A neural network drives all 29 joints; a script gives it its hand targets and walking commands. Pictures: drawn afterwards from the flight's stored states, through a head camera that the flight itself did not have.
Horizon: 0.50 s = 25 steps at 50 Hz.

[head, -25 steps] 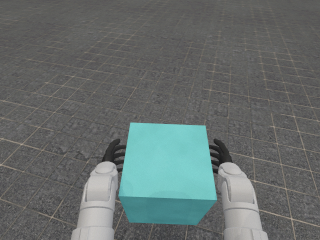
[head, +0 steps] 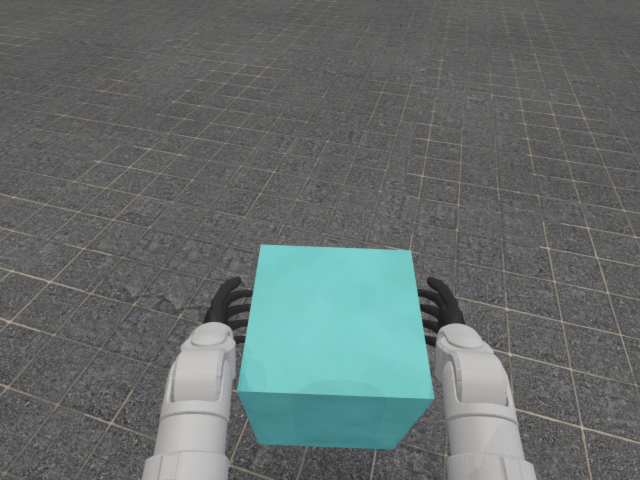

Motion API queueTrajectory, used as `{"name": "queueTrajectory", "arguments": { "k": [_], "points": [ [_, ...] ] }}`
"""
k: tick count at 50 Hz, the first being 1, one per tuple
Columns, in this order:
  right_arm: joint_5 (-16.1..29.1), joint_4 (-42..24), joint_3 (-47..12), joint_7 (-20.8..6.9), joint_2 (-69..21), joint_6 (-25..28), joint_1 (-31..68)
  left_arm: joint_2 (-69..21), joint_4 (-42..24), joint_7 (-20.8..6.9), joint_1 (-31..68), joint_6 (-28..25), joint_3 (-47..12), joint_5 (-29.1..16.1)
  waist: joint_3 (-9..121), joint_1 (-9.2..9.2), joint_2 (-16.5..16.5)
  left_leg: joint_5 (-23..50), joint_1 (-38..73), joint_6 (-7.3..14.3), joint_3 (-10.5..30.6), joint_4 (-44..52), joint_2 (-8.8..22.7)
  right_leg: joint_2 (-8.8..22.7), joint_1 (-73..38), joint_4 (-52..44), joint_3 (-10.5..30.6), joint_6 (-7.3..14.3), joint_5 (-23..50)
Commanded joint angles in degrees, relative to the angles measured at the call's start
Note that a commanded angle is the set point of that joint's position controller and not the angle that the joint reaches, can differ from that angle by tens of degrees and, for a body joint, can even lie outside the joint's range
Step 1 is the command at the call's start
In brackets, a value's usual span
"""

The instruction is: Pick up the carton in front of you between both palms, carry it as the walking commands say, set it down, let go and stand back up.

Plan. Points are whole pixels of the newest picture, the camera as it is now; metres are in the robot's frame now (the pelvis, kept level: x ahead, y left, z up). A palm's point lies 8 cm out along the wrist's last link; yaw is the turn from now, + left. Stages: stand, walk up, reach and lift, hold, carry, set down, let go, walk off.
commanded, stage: carry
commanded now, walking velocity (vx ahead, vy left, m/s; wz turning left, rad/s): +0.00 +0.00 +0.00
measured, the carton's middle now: (330, 352) +0.31 +0.00 -0.04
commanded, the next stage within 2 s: hold in 0.42 s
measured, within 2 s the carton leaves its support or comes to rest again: neither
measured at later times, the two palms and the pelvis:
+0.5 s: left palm (207, 343) +0.28 +0.16 +0.04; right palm (442, 341) +0.28 -0.14 +0.04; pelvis -0.01 +0.01 +0.01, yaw +4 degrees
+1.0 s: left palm (200, 364) +0.24 +0.16 +0.06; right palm (440, 326) +0.30 -0.14 +0.06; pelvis -0.02 -0.05 +0.01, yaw +12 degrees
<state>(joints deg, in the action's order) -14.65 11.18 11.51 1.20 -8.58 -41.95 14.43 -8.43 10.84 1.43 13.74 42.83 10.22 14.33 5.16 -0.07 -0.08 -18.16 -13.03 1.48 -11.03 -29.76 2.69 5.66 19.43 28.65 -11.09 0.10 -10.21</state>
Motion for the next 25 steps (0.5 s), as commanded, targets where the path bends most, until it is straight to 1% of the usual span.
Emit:
{"name": "queueTrajectory", "arguments": {
  "k": [1, 21, 22, 23, 24, 25],
  "points": [
    [14.5, -2.2, -31.5, -13.6, -51.8, 1.7, 25.1, -52.0, -4.2, -13.2, 27.4, -2.7, -31.2, -14.8, 14.0, 0.0, 0.0, 10.9, 0.4, 0.0, 6.4, 5.9, 7.0, 4.9, -8.9, -2.3, 5.6, 0.1, 9.1],
    [14.5, -2.1, -31.5, -13.6, -51.8, 1.7, 24.8, -52.0, -4.2, -13.2, 27.4, -2.7, -31.3, -14.8, 14.4, 0.01, -0.1, 12.3, -0.1, 0.4, 6.7, 5.5, 7.0, 4.9, -8.3, -1.9, 5.3, -0.2, 8.9],
    [14.3, -3.6, -30.0, -13.9, -52.2, 1.4, 19.1, -53.9, -2.0, -13.7, 22.8, -3.1, -29.3, -14.2, 7.3, -1.51, -5.0, 27.1, 1.2, 0.6, 18.7, 10.3, -3.9, -12.0, -22.7, -2.4, 12.4, 1.9, 16.1],
    [13.6, -5.9, -31.1, -14.1, -50.7, 2.3, 21.7, -53.0, -3.0, -12.9, 22.7, -4.5, -28.6, -12.9, 9.7, 0.66, -5.0, 30.3, 4.3, 0.3, 18.8, 9.3, -4.2, -10.8, -22.6, -3.0, 14.6, 2.2, 18.7],
    [13.3, -6.7, -30.8, -14.7, -51.1, 2.5, 22.3, -51.1, -2.6, -12.5, 20.9, -4.9, -27.2, -11.4, 9.3, 1.5, -1.9, 35.2, 12.6, 0.1, 19.0, 8.4, -4.5, -11.2, -16.6, -4.2, 14.6, 1.1, 19.4],
    [13.6, -6.8, -32.0, -15.1, -50.7, 2.9, 23.6, -51.1, -2.0, -11.9, 21.1, -5.3, -26.5, -10.6, 11.2, 2.49, -2.9, 31.6, 15.2, -0.1, 18.5, 9.2, -4.9, -11.0, -17.3, -5.0, 15.0, 0.8, 17.7]
  ]
}}
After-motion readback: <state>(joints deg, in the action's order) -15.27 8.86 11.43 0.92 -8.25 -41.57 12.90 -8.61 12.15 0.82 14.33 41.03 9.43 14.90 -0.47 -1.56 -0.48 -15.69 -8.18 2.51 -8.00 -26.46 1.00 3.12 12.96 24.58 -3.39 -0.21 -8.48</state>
